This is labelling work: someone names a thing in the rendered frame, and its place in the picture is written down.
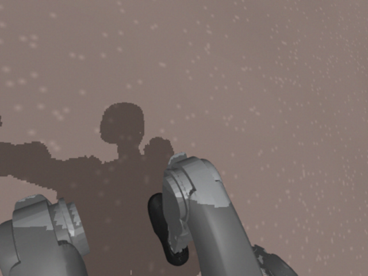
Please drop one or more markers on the right robot hand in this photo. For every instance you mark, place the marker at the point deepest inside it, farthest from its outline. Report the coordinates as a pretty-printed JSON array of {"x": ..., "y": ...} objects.
[{"x": 271, "y": 264}]

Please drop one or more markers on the right robot foot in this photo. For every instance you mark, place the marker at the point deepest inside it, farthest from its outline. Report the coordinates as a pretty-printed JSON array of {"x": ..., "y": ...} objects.
[{"x": 155, "y": 211}]

